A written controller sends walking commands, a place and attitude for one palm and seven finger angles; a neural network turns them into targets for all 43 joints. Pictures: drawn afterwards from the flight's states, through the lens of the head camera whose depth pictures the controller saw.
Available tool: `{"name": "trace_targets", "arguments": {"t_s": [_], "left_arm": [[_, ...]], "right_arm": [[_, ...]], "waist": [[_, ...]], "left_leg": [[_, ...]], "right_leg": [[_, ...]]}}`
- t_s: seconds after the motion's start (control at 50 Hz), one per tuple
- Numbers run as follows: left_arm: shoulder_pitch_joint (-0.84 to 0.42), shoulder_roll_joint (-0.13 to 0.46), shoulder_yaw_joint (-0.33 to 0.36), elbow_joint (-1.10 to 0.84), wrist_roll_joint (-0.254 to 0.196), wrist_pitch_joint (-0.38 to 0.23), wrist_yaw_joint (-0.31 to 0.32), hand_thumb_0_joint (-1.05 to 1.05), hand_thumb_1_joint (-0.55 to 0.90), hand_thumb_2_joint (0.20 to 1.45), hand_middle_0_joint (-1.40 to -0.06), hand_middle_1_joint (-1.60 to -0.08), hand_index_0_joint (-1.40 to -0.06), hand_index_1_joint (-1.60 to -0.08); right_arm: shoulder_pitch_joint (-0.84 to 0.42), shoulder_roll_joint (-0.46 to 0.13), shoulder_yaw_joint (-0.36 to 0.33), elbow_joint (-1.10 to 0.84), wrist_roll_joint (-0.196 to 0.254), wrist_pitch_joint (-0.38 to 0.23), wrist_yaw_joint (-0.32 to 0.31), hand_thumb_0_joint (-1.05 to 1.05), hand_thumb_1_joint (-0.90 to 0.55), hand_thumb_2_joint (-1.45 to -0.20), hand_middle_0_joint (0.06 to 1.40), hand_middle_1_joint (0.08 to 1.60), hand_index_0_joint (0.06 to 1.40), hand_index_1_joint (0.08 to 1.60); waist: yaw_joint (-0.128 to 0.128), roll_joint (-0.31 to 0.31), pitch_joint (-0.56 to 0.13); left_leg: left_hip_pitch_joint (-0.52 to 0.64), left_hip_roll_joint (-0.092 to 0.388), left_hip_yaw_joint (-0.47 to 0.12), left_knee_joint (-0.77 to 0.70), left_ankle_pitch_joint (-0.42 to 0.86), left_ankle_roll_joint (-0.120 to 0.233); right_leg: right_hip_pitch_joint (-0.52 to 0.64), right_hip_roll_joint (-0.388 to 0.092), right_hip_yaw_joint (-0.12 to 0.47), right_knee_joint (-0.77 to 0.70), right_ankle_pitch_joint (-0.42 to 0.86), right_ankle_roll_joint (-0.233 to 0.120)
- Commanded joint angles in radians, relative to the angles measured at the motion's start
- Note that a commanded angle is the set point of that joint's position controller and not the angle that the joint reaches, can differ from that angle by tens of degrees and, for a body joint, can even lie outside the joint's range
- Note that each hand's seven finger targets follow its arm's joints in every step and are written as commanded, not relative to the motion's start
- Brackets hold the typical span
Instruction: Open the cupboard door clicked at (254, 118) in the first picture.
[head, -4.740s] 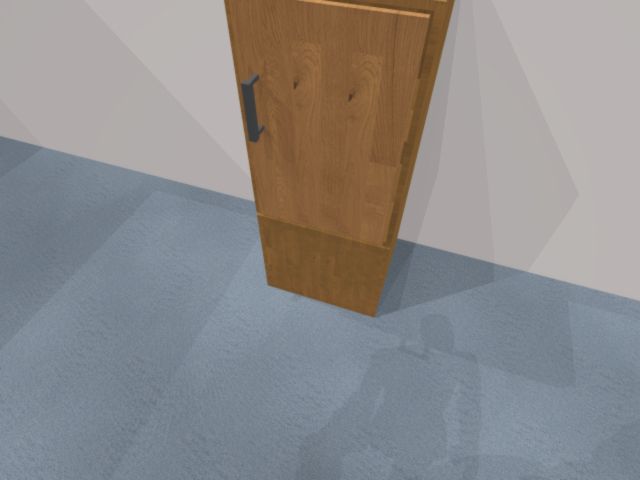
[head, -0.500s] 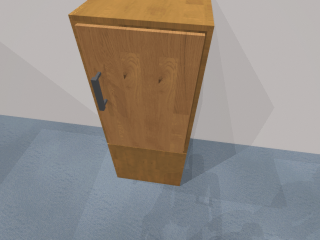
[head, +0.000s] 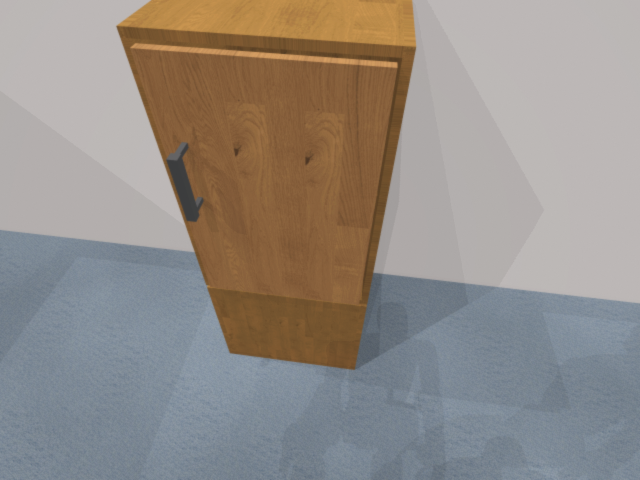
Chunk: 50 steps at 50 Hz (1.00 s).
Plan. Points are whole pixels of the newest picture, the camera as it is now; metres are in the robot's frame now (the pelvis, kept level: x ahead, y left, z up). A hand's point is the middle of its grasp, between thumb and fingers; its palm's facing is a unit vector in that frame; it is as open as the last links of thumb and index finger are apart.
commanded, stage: shuffle to correct the standing spot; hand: left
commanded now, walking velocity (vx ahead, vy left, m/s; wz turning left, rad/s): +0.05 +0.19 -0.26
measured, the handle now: (188, 183) +0.58 +0.29 +0.02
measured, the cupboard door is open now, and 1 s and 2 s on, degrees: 0 0 0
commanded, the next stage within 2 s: come to a stop and stand still in 0.58 s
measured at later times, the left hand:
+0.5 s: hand out of the picture +0.04 +0.24 -0.19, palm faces +0.07 -0.97 -0.24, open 7.3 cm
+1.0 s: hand out of the picture +0.11 +0.23 -0.17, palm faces +0.03 -0.98 -0.18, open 7.2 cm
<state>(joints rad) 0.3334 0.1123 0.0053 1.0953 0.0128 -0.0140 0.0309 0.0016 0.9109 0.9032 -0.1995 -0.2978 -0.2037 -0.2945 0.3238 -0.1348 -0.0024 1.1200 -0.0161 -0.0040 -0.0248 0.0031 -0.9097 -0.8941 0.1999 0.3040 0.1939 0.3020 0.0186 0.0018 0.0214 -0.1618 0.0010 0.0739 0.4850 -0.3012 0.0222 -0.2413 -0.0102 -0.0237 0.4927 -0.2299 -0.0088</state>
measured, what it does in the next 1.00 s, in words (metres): lifts its right foot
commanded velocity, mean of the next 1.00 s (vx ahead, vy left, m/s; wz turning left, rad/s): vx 0.03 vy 0.11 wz -0.02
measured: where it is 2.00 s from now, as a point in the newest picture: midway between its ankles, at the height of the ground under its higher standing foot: outside the picture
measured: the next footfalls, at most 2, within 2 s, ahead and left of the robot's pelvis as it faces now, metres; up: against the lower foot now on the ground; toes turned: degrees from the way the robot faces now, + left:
right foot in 1.08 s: +0.06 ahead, -0.05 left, +0.00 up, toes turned -4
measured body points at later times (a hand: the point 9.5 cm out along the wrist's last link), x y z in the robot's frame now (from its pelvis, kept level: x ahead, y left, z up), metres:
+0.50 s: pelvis +0.02 +0.05 -0.02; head +0.03 +0.05 +0.43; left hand +0.04 +0.29 -0.17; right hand +0.03 -0.18 -0.17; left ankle -0.02 +0.10 -0.74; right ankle +0.02 -0.12 -0.74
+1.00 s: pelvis +0.02 +0.07 +0.00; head +0.05 +0.07 +0.45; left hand +0.11 +0.29 -0.15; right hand -0.03 -0.13 -0.16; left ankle -0.02 +0.10 -0.74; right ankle +0.02 -0.04 -0.71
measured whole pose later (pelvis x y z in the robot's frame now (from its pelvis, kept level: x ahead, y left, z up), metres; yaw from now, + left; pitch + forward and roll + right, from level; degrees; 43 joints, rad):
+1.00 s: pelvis +0.02 +0.07 +0.00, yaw -1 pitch -2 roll +1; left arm 0.16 0.12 0.04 1.00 0.01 0.04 0.05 -0.01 0.93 0.90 -0.20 -0.30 -0.20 -0.29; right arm 0.36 -0.10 -0.01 1.10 -0.03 -0.01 -0.05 0.00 -0.91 -0.89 0.20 0.30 0.20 0.30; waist -0.01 -0.02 0.07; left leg -0.06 -0.12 0.14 0.36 -0.28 0.14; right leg -0.32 -0.03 -0.05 0.76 -0.39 -0.02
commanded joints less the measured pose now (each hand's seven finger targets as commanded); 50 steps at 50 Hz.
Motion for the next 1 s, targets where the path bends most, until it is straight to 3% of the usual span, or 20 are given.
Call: {"name": "trace_targets", "arguments": {"t_s": [0.0,0.08,0.16,0.28,0.34,0.4,0.42,0.44,0.46,0.48,0.5,0.52,0.54,0.58,0.64,0.74,0.8,0.86,0.94,0.98], "left_arm": [[0.052,0.149,0.043,-0.050,0.003,-0.008,0.010,0.000,0.900,0.900,-0.200,-0.300,-0.200,-0.300],[0.038,0.143,0.054,-0.071,0.007,0.001,0.012,0.000,0.900,0.900,-0.200,-0.300,-0.200,-0.300],[0.024,0.125,0.054,-0.092,0.013,0.010,0.013,0.000,0.900,0.900,-0.200,-0.300,-0.200,-0.300],[0.036,0.119,0.057,-0.108,0.014,0.016,0.017,0.000,0.900,0.900,-0.200,-0.300,-0.200,-0.300],[0.053,0.147,0.065,-0.112,0.013,0.012,0.023,0.000,0.900,0.900,-0.200,-0.300,-0.200,-0.300],[0.078,0.214,0.084,-0.118,0.013,0.011,0.034,0.000,0.900,0.900,-0.200,-0.300,-0.200,-0.300],[0.069,0.232,0.091,-0.124,0.013,0.014,0.038,0.000,0.900,0.900,-0.200,-0.300,-0.200,-0.300],[0.048,0.239,0.095,-0.135,0.015,0.018,0.040,0.000,0.900,0.900,-0.200,-0.300,-0.200,-0.300],[0.011,0.234,0.096,-0.152,0.014,0.023,0.038,0.000,0.900,0.900,-0.200,-0.300,-0.200,-0.300],[-0.028,0.208,0.092,-0.174,0.012,0.029,0.033,0.000,0.900,0.900,-0.200,-0.300,-0.200,-0.300],[-0.054,0.155,0.084,-0.195,0.008,0.040,0.028,0.000,0.900,0.900,-0.200,-0.300,-0.200,-0.300],[-0.096,0.133,0.078,-0.199,0.010,0.046,0.039,0.000,0.900,0.900,-0.200,-0.300,-0.200,-0.300],[-0.102,0.139,0.077,-0.198,0.011,0.049,0.043,0.000,0.900,0.900,-0.200,-0.300,-0.200,-0.300],[-0.077,0.126,0.082,-0.177,0.010,0.044,0.036,0.000,0.900,0.900,-0.200,-0.300,-0.200,-0.300],[-0.076,0.107,0.077,-0.169,0.014,0.048,0.024,0.000,0.900,0.900,-0.200,-0.300,-0.200,-0.300],[-0.118,0.089,0.060,-0.171,0.012,0.047,0.010,0.000,0.900,0.900,-0.200,-0.300,-0.200,-0.300],[-0.124,0.080,0.054,-0.156,0.005,0.049,0.013,0.000,0.900,0.900,-0.200,-0.300,-0.200,-0.300],[-0.112,0.075,0.047,-0.135,0.000,0.051,0.019,0.000,0.900,0.900,-0.200,-0.300,-0.200,-0.300],[-0.123,0.058,0.038,-0.123,0.002,0.045,0.025,0.000,0.900,0.900,-0.200,-0.300,-0.200,-0.300],[-0.103,0.050,0.034,-0.112,0.000,0.041,0.026,0.000,0.900,0.900,-0.200,-0.300,-0.200,-0.300]], "right_arm": [[0.084,-0.068,-0.015,-0.045,-0.001,-0.007,0.001,0.000,-0.900,-0.900,0.200,0.300,0.200,0.300],[0.100,-0.082,-0.024,-0.064,-0.003,-0.010,0.002,0.000,-0.900,-0.900,0.200,0.300,0.200,0.300],[0.097,-0.109,-0.029,-0.086,-0.002,-0.011,0.002,0.000,-0.900,-0.900,0.200,0.300,0.200,0.300],[0.066,-0.132,-0.038,-0.138,-0.005,0.000,0.001,0.000,-0.900,-0.900,0.200,0.300,0.200,0.300],[0.051,-0.128,-0.042,-0.164,-0.005,0.007,0.003,0.000,-0.900,-0.900,0.200,0.300,0.200,0.300],[0.033,-0.098,-0.044,-0.191,-0.004,0.013,0.009,0.000,-0.900,-0.900,0.200,0.300,0.200,0.300],[0.029,-0.087,-0.043,-0.194,-0.002,0.014,0.010,0.000,-0.900,-0.900,0.200,0.300,0.200,0.300],[0.034,-0.080,-0.044,-0.192,-0.002,0.015,0.011,0.000,-0.900,-0.900,0.200,0.300,0.200,0.300],[0.061,-0.076,-0.042,-0.180,-0.001,0.009,0.013,0.000,-0.900,-0.900,0.200,0.300,0.200,0.300],[0.096,-0.095,-0.045,-0.165,-0.002,0.003,0.014,0.000,-0.900,-0.900,0.200,0.300,0.200,0.300],[0.135,-0.150,-0.059,-0.155,-0.009,-0.001,0.009,0.000,-0.900,-0.900,0.200,0.300,0.200,0.300],[0.137,-0.152,-0.057,-0.150,-0.008,0.010,0.000,0.000,-0.900,-0.900,0.200,0.300,0.200,0.300],[0.123,-0.134,-0.048,-0.157,-0.006,0.012,-0.004,0.000,-0.900,-0.900,0.200,0.300,0.200,0.300],[0.034,-0.122,-0.040,-0.191,-0.016,0.011,-0.002,0.000,-0.900,-0.900,0.200,0.300,0.200,0.300],[0.020,-0.115,-0.036,-0.197,-0.018,0.003,-0.004,0.000,-0.900,-0.900,0.200,0.300,0.200,0.300],[0.119,-0.106,-0.035,-0.140,-0.014,-0.022,-0.023,0.000,-0.900,-0.900,0.200,0.300,0.200,0.300],[0.132,-0.103,-0.034,-0.105,-0.011,-0.030,-0.034,0.000,-0.900,-0.900,0.200,0.300,0.200,0.300],[0.110,-0.095,-0.030,-0.079,-0.009,-0.029,-0.037,0.000,-0.900,-0.900,0.200,0.300,0.200,0.300],[0.112,-0.079,-0.028,-0.044,-0.010,-0.022,-0.033,0.000,-0.900,-0.900,0.200,0.300,0.200,0.300],[0.111,-0.074,-0.024,-0.031,-0.009,-0.022,-0.032,0.000,-0.900,-0.900,0.200,0.300,0.200,0.300]], "waist": [[-0.010,-0.079,0.069],[-0.009,-0.041,0.053],[0.000,0.042,0.055],[0.018,0.049,0.054],[0.021,-0.026,0.029],[0.021,-0.212,0.005],[0.015,-0.252,0.019],[0.005,-0.234,0.032],[-0.017,-0.200,0.024],[-0.034,-0.101,0.019],[-0.050,0.151,0.010],[-0.062,0.217,0.038],[-0.058,0.128,0.048],[-0.022,0.039,0.047],[-0.015,0.057,0.043],[-0.039,0.017,-0.008],[-0.032,0.020,-0.008],[-0.018,0.027,0.004],[-0.024,0.044,0.036],[-0.016,0.037,0.038]], "left_leg": [[-0.110,0.044,-0.030,-0.048,-0.001,-0.006],[-0.079,0.068,-0.037,-0.072,0.040,0.004],[-0.085,0.123,-0.087,-0.122,0.096,0.039],[-0.104,0.142,-0.111,-0.106,0.200,0.073],[-0.124,0.105,-0.074,-0.015,0.242,0.055],[-0.207,0.007,0.000,0.139,0.055,-0.001],[-0.218,-0.005,0.001,0.135,-0.028,-0.011],[-0.189,-0.001,-0.005,0.089,-0.050,-0.012],[-0.104,0.009,-0.012,0.001,-0.005,-0.008],[-0.004,0.054,-0.046,-0.068,0.139,0.008],[0.118,0.203,-0.224,-0.121,0.472,0.030],[0.116,0.270,-0.269,-0.183,0.647,0.057],[0.087,0.278,-0.251,-0.165,0.688,0.096],[0.067,0.252,-0.183,-0.147,0.637,0.178],[0.081,0.212,-0.155,-0.177,0.601,0.190],[0.261,0.232,-0.188,-0.166,0.815,0.128],[0.275,0.230,-0.167,-0.163,0.984,0.074],[0.226,0.234,-0.159,-0.166,0.971,0.073],[0.146,0.236,-0.160,-0.172,0.840,0.106],[0.119,0.228,-0.160,-0.176,0.759,0.103]], "right_leg": [[-0.002,-0.186,0.251,-0.163,-0.038,-0.109],[-0.024,-0.155,0.217,-0.095,0.012,-0.100],[-0.038,-0.099,0.117,0.013,0.022,-0.070],[-0.041,-0.081,0.076,0.112,0.021,-0.064],[-0.008,-0.135,0.149,0.097,0.123,-0.087],[0.047,-0.293,0.335,-0.011,0.224,-0.147],[0.032,-0.335,0.379,-0.034,0.243,-0.167],[-0.002,-0.341,0.368,-0.027,0.252,-0.167],[-0.060,-0.300,0.314,0.015,0.249,-0.143],[-0.130,-0.214,0.206,0.111,0.210,-0.099],[-0.271,-0.077,0.047,0.319,-0.037,-0.036],[-0.362,-0.023,-0.008,0.511,-0.318,0.001],[-0.379,-0.042,0.036,0.610,-0.309,-0.005],[-0.377,-0.072,0.022,0.693,-0.251,-0.007],[-0.371,-0.075,-0.019,0.661,-0.213,0.003],[-0.372,-0.060,-0.017,0.521,-0.191,0.012],[-0.308,-0.044,-0.012,0.446,-0.179,0.005],[-0.212,-0.040,-0.004,0.353,-0.176,-0.004],[-0.114,-0.043,-0.002,0.236,-0.170,-0.018],[-0.069,-0.044,0.000,0.168,-0.140,-0.022]]}}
